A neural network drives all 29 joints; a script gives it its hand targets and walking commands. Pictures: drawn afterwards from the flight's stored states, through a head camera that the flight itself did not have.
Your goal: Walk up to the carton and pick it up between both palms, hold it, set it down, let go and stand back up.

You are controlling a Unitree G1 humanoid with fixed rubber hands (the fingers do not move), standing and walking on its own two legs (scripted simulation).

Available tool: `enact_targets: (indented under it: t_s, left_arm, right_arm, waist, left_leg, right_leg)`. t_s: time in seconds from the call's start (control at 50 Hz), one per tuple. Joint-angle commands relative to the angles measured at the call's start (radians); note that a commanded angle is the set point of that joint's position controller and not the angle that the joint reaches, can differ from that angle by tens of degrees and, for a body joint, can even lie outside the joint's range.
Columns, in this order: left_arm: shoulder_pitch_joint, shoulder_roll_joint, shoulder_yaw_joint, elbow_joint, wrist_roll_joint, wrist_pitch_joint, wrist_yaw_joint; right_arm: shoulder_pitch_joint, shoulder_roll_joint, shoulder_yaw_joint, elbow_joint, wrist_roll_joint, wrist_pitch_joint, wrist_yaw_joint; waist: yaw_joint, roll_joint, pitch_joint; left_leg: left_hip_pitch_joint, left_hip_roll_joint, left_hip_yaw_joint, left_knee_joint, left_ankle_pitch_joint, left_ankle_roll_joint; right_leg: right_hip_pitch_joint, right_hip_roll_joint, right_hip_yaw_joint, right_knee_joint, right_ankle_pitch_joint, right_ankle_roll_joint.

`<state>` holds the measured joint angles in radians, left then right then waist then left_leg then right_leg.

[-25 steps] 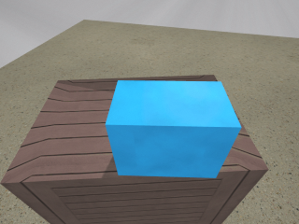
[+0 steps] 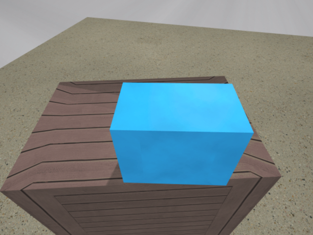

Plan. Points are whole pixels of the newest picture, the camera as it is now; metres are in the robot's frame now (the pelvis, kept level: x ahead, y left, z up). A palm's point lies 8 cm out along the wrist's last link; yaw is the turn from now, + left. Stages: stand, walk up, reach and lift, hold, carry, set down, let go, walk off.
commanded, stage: stand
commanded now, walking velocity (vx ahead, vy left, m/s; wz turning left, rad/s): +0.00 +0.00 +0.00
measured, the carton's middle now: (175, 135) +0.40 -0.03 +0.04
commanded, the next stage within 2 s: none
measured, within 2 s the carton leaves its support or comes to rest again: neither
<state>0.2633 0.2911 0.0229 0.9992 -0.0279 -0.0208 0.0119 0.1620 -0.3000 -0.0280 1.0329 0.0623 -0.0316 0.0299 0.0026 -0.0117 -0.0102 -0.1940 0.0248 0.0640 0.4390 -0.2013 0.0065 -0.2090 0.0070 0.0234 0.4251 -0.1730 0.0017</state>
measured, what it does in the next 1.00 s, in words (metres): stands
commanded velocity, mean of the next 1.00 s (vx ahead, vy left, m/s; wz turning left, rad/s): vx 0.00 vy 0.00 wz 0.00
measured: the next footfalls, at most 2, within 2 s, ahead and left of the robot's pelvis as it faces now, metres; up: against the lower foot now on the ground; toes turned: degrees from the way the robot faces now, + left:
none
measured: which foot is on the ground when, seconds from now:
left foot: down 0.00-1.00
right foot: down 0.00-1.00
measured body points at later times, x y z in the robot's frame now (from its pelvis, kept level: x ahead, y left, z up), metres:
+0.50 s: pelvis +0.00 +0.00 +0.00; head -0.01 +0.01 +0.45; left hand +0.05 +0.28 -0.14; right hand +0.09 -0.28 -0.13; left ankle +0.03 +0.11 -0.74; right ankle +0.04 -0.12 -0.74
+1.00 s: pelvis +0.00 +0.00 +0.00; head +0.00 +0.00 +0.45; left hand +0.04 +0.28 -0.14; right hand +0.09 -0.28 -0.13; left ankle +0.03 +0.11 -0.74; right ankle +0.04 -0.12 -0.74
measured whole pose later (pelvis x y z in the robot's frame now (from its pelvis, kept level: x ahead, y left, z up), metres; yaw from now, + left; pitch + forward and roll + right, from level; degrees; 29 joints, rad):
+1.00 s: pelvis +0.00 +0.00 +0.00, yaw +0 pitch -2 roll +0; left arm 0.26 0.29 0.02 1.01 -0.03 -0.02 0.01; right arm 0.13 -0.30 -0.03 1.05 0.06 -0.02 0.03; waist 0.00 -0.01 0.03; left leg -0.19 0.02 0.06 0.44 -0.20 0.01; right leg -0.21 0.01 0.02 0.42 -0.17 0.00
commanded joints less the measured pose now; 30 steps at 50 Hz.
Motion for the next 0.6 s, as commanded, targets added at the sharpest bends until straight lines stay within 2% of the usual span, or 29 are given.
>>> enact_targets:
  t_s: [0.0, 0.02, 0.04, 0.06, 0.08, 0.1, 0.12, 0.14, 0.16, 0.18, 0.2, 0.22, 0.26, 0.28, 0.3, 0.32, 0.34, 0.38, 0.4, 0.42, 0.44, 0.46, 0.48, 0.5, 0.54, 0.56, 0.58]
  left_arm:
    - [-0.087, 0.250, 0.037, -0.035, 0.044, -0.028, -0.010]
    - [-0.094, 0.256, 0.036, -0.025, 0.048, -0.026, -0.014]
    - [-0.073, 0.243, 0.041, -0.023, 0.055, -0.025, -0.010]
    - [-0.096, 0.255, 0.040, -0.019, 0.048, -0.027, -0.009]
    - [-0.084, 0.255, 0.042, -0.018, 0.053, -0.026, -0.009]
    - [-0.088, 0.260, 0.042, -0.016, 0.051, -0.027, -0.010]
    - [-0.053, 0.252, 0.039, -0.013, 0.046, -0.034, -0.011]
    - [-0.082, 0.244, 0.038, -0.016, 0.051, -0.034, -0.008]
    - [-0.087, 0.235, 0.038, -0.031, 0.045, -0.031, -0.006]
    - [-0.107, 0.254, 0.040, -0.030, 0.050, -0.030, -0.008]
    - [-0.091, 0.247, 0.040, -0.032, 0.048, -0.027, -0.007]
    - [-0.104, 0.269, 0.044, -0.030, 0.049, -0.028, -0.009]
    - [-0.074, 0.243, 0.038, -0.018, 0.031, -0.032, -0.008]
    - [-0.064, 0.248, 0.034, -0.010, 0.042, -0.032, -0.006]
    - [-0.069, 0.271, 0.040, -0.019, 0.045, -0.033, -0.006]
    - [-0.084, 0.263, 0.041, -0.023, 0.040, -0.031, -0.009]
    - [-0.089, 0.250, 0.034, -0.026, 0.046, -0.029, -0.006]
    - [-0.075, 0.266, 0.043, -0.014, 0.043, -0.025, -0.009]
    - [-0.086, 0.266, 0.041, -0.026, 0.053, -0.028, -0.008]
    - [-0.087, 0.273, 0.040, -0.016, 0.046, -0.028, -0.009]
    - [-0.068, 0.257, 0.037, -0.016, 0.042, -0.034, -0.011]
    - [-0.081, 0.255, 0.037, -0.012, 0.044, -0.033, -0.009]
    - [-0.071, 0.248, 0.033, -0.025, 0.050, -0.031, -0.012]
    - [-0.086, 0.262, 0.043, -0.017, 0.047, -0.026, -0.008]
    - [-0.080, 0.262, 0.042, -0.026, 0.051, -0.026, -0.007]
    - [-0.092, 0.268, 0.037, -0.017, 0.043, -0.030, -0.009]
    - [-0.101, 0.276, 0.044, -0.021, 0.044, -0.029, -0.004]
  right_arm:
    - [-0.066, -0.258, -0.034, -0.047, -0.087, -0.019, -0.032]
    - [-0.072, -0.261, -0.044, -0.037, -0.085, -0.011, -0.030]
    - [-0.083, -0.280, -0.046, -0.044, -0.092, -0.013, -0.035]
    - [-0.094, -0.272, -0.045, -0.045, -0.086, -0.009, -0.031]
    - [-0.088, -0.265, -0.039, -0.045, -0.085, -0.006, -0.031]
    - [-0.088, -0.254, -0.044, -0.045, -0.082, -0.012, -0.029]
    - [-0.040, -0.244, -0.038, -0.035, -0.090, -0.019, -0.030]
    - [-0.073, -0.262, -0.040, -0.037, -0.092, -0.016, -0.033]
    - [-0.082, -0.259, -0.037, -0.046, -0.086, -0.016, -0.032]
    - [-0.103, -0.256, -0.037, -0.043, -0.086, -0.015, -0.034]
    - [-0.084, -0.249, -0.036, -0.035, -0.087, -0.017, -0.029]
    - [-0.072, -0.234, -0.034, -0.038, -0.086, -0.012, -0.030]
    - [-0.089, -0.265, -0.039, -0.042, -0.087, -0.014, -0.028]
    - [-0.076, -0.253, -0.032, -0.034, -0.085, -0.016, -0.028]
    - [-0.070, -0.249, -0.037, -0.026, -0.080, -0.018, -0.026]
    - [-0.076, -0.279, -0.043, -0.020, -0.091, -0.011, -0.030]
    - [-0.094, -0.250, -0.038, -0.041, -0.085, -0.011, -0.032]
    - [-0.079, -0.256, -0.033, -0.037, -0.086, -0.016, -0.029]
    - [-0.102, -0.237, -0.032, -0.048, -0.085, -0.011, -0.032]
    - [-0.102, -0.243, -0.032, -0.036, -0.082, -0.011, -0.031]
    - [-0.082, -0.259, -0.034, -0.043, -0.084, -0.013, -0.034]
    - [-0.105, -0.275, -0.042, -0.034, -0.085, -0.010, -0.032]
    - [-0.077, -0.269, -0.044, -0.043, -0.089, -0.009, -0.033]
    - [-0.083, -0.259, -0.043, -0.039, -0.091, -0.008, -0.032]
    - [-0.082, -0.253, -0.039, -0.036, -0.088, -0.006, -0.035]
    - [-0.082, -0.244, -0.031, -0.038, -0.090, -0.008, -0.033]
    - [-0.072, -0.224, -0.027, -0.023, -0.085, -0.006, -0.031]
  waist:
    - [0.011, 0.029, 0.082]
    - [0.001, 0.090, 0.063]
    - [0.005, 0.063, 0.051]
    - [0.003, 0.034, 0.096]
    - [0.007, 0.057, 0.041]
    - [-0.004, 0.056, 0.093]
    - [-0.003, 0.058, 0.056]
    - [0.005, 0.054, 0.065]
    - [0.004, 0.035, 0.053]
    - [-0.010, 0.033, -0.008]
    - [0.001, 0.054, 0.034]
    - [-0.014, 0.015, 0.019]
    - [-0.001, 0.068, 0.051]
    - [-0.002, 0.072, 0.063]
    - [-0.005, 0.017, 0.098]
    - [-0.002, 0.060, 0.045]
    - [-0.008, 0.075, 0.064]
    - [-0.006, 0.068, 0.034]
    - [-0.019, 0.032, 0.041]
    - [-0.008, 0.053, 0.089]
    - [-0.006, 0.021, 0.028]
    - [0.001, 0.040, 0.066]
    - [-0.008, 0.085, 0.050]
    - [-0.004, 0.078, 0.090]
    - [-0.015, 0.013, 0.054]
    - [-0.012, 0.042, 0.073]
    - [-0.007, 0.014, 0.085]
  left_leg:
    - [0.002, 0.117, -0.154, -0.160, -0.106, 0.025]
    - [-0.001, 0.108, -0.148, -0.163, -0.125, 0.026]
    - [0.026, 0.109, -0.152, -0.161, -0.141, 0.023]
    - [-0.011, 0.122, -0.166, -0.178, -0.139, 0.029]
    - [0.028, 0.112, -0.140, -0.165, -0.104, 0.030]
    - [0.015, 0.103, -0.137, -0.150, -0.102, 0.026]
    - [0.015, 0.107, -0.154, -0.164, -0.089, 0.029]
    - [0.022, 0.111, -0.151, -0.175, -0.104, 0.030]
    - [0.028, 0.115, -0.154, -0.159, -0.052, 0.032]
    - [0.074, 0.117, -0.145, -0.153, -0.037, 0.028]
    - [0.048, 0.109, -0.143, -0.153, -0.053, 0.024]
    - [0.045, 0.106, -0.145, -0.158, -0.058, 0.025]
    - [0.038, 0.115, -0.140, -0.153, -0.054, 0.030]
    - [0.043, 0.116, -0.143, -0.159, -0.072, 0.028]
    - [0.034, 0.106, -0.147, -0.146, -0.067, 0.024]
    - [0.052, 0.114, -0.142, -0.147, -0.057, 0.026]
    - [0.048, 0.119, -0.142, -0.142, -0.069, 0.032]
    - [0.040, 0.117, -0.136, -0.148, -0.047, 0.031]
    - [0.057, 0.120, -0.154, -0.150, -0.061, 0.031]
    - [0.018, 0.115, -0.147, -0.156, -0.068, 0.031]
    - [0.051, 0.124, -0.150, -0.152, -0.063, 0.035]
    - [0.035, 0.122, -0.156, -0.158, -0.085, 0.028]
    - [0.032, 0.116, -0.148, -0.162, -0.115, 0.029]
    - [0.000, 0.113, -0.154, -0.166, -0.127, 0.031]
    - [0.041, 0.113, -0.130, -0.132, -0.078, 0.030]
    - [0.031, 0.112, -0.139, -0.143, -0.081, 0.038]
    - [0.014, 0.110, -0.144, -0.159, -0.086, 0.039]
  right_leg:
    - [-0.034, -0.108, 0.123, -0.136, -0.075, -0.049]
    - [-0.009, -0.105, 0.106, -0.128, -0.065, -0.043]
    - [-0.017, -0.093, 0.103, -0.127, -0.052, -0.042]
    - [-0.027, -0.104, 0.101, -0.123, -0.034, -0.046]
    - [-0.004, -0.105, 0.121, -0.147, -0.029, -0.046]
    - [-0.042, -0.111, 0.119, -0.146, -0.023, -0.049]
    - [0.004, -0.113, 0.110, -0.133, -0.005, -0.051]
    - [-0.007, -0.110, 0.120, -0.126, 0.007, -0.048]
    - [-0.001, -0.103, 0.103, -0.130, 0.036, -0.047]
    - [-0.004, -0.103, 0.107, -0.118, 0.051, -0.041]
    - [-0.004, -0.106, 0.111, -0.136, 0.047, -0.036]
    - [0.011, -0.100, 0.102, -0.120, 0.005, -0.039]
    - [-0.022, -0.116, 0.127, -0.142, -0.027, -0.045]
    - [-0.035, -0.115, 0.132, -0.151, -0.030, -0.050]
    - [-0.051, -0.101, 0.123, -0.152, -0.074, -0.048]
    - [-0.020, -0.110, 0.125, -0.136, -0.039, -0.049]
    - [-0.033, -0.111, 0.124, -0.151, -0.032, -0.048]
    - [0.002, -0.111, 0.119, -0.158, 0.013, -0.050]
    - [-0.017, -0.104, 0.105, -0.137, -0.014, -0.049]
    - [-0.018, -0.108, 0.119, -0.146, -0.009, -0.045]
    - [0.000, -0.113, 0.123, -0.145, -0.028, -0.050]
    - [-0.035, -0.105, 0.107, -0.140, -0.025, -0.041]
    - [-0.012, -0.106, 0.103, -0.133, -0.037, -0.045]
    - [-0.016, -0.106, 0.110, -0.137, -0.039, -0.043]
    - [-0.027, -0.106, 0.125, -0.157, -0.067, -0.043]
    - [-0.031, -0.119, 0.141, -0.152, -0.046, -0.045]
    - [-0.033, -0.113, 0.141, -0.155, -0.070, -0.039]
